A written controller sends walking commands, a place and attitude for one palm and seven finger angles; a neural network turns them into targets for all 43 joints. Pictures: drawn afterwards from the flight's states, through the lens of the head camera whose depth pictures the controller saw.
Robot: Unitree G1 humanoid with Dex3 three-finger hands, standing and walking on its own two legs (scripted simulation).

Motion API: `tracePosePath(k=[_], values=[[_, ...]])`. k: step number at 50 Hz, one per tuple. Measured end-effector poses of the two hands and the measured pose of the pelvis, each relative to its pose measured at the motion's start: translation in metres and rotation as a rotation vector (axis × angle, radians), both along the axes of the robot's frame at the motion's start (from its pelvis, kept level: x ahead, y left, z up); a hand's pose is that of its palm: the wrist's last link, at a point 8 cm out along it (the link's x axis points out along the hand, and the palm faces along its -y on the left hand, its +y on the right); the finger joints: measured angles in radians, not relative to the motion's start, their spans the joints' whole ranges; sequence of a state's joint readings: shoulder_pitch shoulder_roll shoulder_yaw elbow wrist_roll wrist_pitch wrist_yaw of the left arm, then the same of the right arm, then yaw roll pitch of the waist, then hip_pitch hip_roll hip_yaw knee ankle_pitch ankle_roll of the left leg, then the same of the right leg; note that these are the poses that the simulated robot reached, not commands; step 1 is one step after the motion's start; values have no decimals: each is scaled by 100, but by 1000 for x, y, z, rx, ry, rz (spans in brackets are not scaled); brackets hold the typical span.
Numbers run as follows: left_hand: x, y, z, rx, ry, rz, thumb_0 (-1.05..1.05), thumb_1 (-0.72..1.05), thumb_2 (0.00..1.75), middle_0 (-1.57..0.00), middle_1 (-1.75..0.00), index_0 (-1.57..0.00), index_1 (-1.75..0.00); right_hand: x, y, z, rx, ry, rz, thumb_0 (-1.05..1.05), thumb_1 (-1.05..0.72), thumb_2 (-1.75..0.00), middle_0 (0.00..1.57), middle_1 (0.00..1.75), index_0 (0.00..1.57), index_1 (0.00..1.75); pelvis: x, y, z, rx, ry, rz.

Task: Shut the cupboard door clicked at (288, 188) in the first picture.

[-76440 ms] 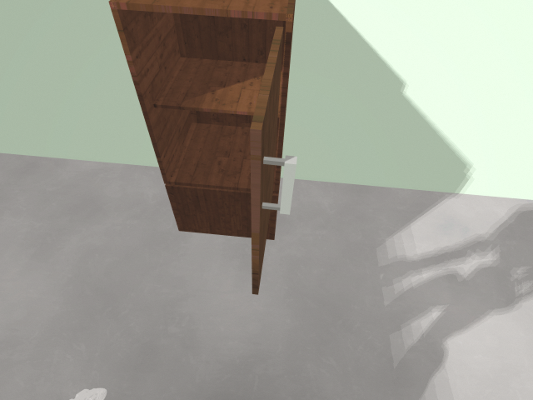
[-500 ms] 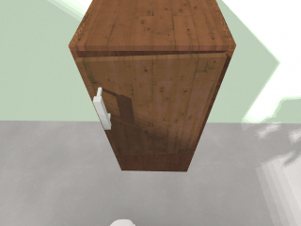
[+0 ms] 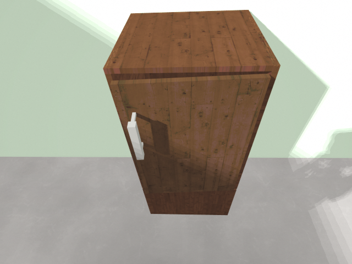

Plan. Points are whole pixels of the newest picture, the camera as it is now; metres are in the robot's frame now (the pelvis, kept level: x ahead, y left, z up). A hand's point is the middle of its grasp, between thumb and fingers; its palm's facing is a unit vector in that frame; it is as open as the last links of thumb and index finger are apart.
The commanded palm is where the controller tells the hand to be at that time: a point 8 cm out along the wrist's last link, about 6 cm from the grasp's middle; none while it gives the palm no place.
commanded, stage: come to a stop and stand still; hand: left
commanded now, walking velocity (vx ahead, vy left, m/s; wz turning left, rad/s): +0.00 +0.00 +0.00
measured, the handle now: (137, 136) +0.46 +0.16 +0.00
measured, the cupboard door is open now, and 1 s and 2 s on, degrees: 3 3 3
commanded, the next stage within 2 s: look again from close up in 0.96 s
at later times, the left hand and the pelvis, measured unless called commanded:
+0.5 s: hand out of the picture +0.07 +0.14 -0.16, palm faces +0.00 -0.97 -0.24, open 7.3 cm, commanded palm none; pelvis +0.03 -0.04 +0.01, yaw +1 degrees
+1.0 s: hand out of the picture +0.05 +0.12 -0.16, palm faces +0.05 -0.98 -0.22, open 7.3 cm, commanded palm none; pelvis +0.03 -0.06 +0.01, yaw +2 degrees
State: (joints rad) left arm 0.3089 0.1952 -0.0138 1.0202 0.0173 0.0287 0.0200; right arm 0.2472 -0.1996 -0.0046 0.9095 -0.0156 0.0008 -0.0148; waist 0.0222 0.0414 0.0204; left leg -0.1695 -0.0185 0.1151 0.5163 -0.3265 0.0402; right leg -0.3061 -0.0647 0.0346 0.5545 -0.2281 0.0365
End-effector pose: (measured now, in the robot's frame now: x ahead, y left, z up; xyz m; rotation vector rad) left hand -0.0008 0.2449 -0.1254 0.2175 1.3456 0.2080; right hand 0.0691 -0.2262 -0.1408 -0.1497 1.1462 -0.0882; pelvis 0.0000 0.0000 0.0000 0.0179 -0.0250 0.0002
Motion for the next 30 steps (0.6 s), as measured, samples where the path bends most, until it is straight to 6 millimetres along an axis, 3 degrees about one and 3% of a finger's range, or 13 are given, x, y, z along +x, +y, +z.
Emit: tracePosePath(k=[7,16,23,30], values=[[5,-11,4,-6,24,-4,1,91,90,-20,-30,-20,-30,-24,-11,-5,-3,103,-4,0,-93,-90,20,30,20,29,7,-7,4,4,13,1],[38,-37,2,-31,-7,-25,1,91,90,-20,-30,-20,-30,-50,-22,-8,3,218,-30,1,-91,-90,20,30,20,29,17,-24,6,5,12,6],[61,-51,1,-31,-43,-33,1,92,90,-20,-30,-20,-30,-55,-29,-9,15,255,-42,1,-91,-90,20,30,20,29,24,-38,7,3,14,12],[70,-63,1,-36,-58,-24,0,92,90,-20,-30,-20,-30,-49,-37,-8,18,262,-41,1,-91,-90,20,30,20,29,28,-50,7,-1,17,21]])
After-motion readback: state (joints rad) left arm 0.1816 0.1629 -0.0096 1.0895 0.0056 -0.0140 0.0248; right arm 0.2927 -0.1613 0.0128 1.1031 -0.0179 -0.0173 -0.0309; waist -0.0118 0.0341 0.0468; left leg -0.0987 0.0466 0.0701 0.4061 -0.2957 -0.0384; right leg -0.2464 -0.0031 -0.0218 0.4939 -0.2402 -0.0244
